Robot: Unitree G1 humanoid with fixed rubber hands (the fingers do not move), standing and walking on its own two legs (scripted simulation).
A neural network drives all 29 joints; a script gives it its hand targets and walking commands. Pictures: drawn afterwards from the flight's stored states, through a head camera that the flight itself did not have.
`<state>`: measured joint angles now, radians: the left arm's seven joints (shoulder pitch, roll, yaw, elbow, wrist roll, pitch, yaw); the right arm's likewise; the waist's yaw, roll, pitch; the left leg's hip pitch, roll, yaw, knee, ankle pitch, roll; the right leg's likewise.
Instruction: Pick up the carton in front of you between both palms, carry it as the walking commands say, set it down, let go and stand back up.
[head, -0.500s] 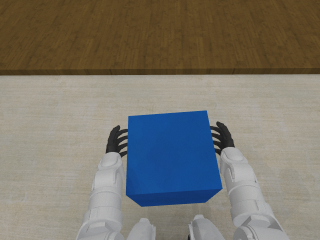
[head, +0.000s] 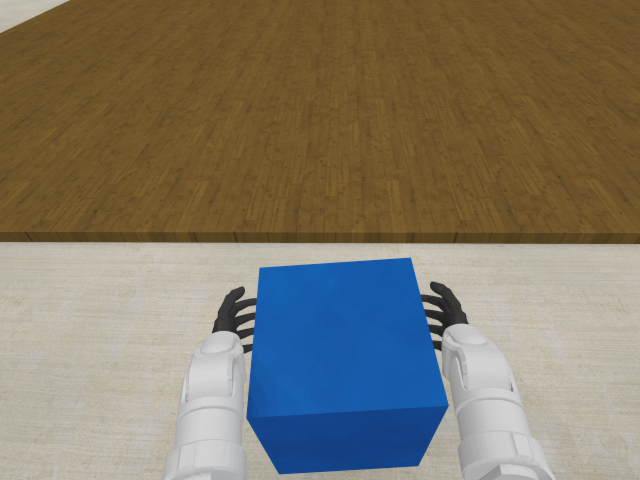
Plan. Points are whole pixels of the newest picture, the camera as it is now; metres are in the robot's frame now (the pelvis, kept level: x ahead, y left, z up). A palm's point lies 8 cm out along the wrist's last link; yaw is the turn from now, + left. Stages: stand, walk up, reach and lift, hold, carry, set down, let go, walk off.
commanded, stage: reach and lift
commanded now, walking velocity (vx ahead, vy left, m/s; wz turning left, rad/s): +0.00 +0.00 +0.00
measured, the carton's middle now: (342, 370) +0.29 +0.00 -0.05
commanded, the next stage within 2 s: hold in 0.92 s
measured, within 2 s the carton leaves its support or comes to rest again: neither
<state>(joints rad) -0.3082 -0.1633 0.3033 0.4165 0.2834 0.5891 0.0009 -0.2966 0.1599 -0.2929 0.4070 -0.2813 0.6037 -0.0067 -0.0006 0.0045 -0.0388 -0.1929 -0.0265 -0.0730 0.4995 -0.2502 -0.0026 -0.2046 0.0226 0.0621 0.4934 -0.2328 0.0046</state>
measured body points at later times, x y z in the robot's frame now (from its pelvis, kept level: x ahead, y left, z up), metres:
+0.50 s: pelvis +0.00 +0.00 +0.01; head -0.02 +0.00 +0.45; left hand +0.31 +0.15 +0.03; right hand +0.31 -0.15 +0.03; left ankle +0.02 +0.12 -0.74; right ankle +0.02 -0.12 -0.74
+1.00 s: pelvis +0.01 +0.00 +0.01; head -0.03 +0.00 +0.46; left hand +0.31 +0.15 +0.04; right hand +0.31 -0.15 +0.04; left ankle +0.02 +0.12 -0.74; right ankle +0.02 -0.12 -0.74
